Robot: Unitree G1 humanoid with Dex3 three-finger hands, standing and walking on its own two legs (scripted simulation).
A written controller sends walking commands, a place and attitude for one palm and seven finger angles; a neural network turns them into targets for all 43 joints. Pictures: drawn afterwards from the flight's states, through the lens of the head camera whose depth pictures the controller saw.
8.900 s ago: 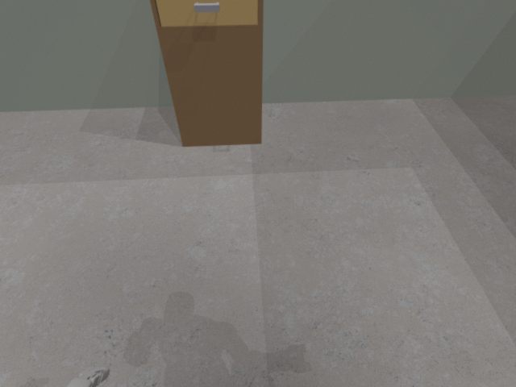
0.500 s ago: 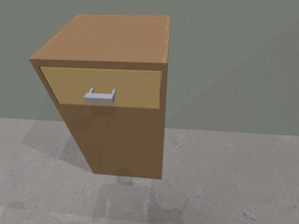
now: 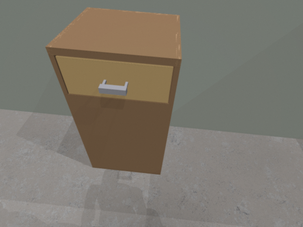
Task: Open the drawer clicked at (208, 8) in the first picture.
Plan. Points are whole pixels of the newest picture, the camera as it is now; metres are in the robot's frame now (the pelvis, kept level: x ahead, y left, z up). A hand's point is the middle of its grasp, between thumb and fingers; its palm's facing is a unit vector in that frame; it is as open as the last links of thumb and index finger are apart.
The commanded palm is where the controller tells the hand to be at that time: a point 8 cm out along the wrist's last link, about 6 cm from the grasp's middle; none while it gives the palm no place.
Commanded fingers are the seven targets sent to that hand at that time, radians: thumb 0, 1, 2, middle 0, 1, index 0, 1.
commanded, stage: come to a stop and stand still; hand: left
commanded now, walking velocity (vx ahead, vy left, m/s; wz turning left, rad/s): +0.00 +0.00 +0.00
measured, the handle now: (114, 86) +0.60 +0.18 +0.02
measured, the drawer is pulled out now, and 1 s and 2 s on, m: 0.00 0.00 0.00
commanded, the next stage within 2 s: look again from close up in 0.72 s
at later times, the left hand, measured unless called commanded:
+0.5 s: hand out of the picture -0.06 +0.17 -0.18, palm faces +0.08 -0.99 -0.13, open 7.4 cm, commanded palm none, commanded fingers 0.00 0.90 0.90 -0.20 -0.30 -0.20 -0.30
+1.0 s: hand out of the picture -0.04 +0.20 -0.18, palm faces +0.08 -0.99 -0.15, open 7.3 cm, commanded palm none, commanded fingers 0.00 0.90 0.90 -0.20 -0.30 -0.20 -0.30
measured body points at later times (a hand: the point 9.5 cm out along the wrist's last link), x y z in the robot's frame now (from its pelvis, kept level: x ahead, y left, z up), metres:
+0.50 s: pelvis -0.02 +0.02 +0.00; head -0.03 +0.03 +0.45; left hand -0.06 +0.22 -0.17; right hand -0.01 -0.21 -0.15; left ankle +0.07 +0.09 -0.73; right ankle +0.05 -0.12 -0.73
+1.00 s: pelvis -0.03 +0.04 +0.00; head -0.03 +0.06 +0.45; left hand -0.04 +0.25 -0.17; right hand -0.06 -0.18 -0.15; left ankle -0.06 +0.12 -0.74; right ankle +0.02 -0.11 -0.74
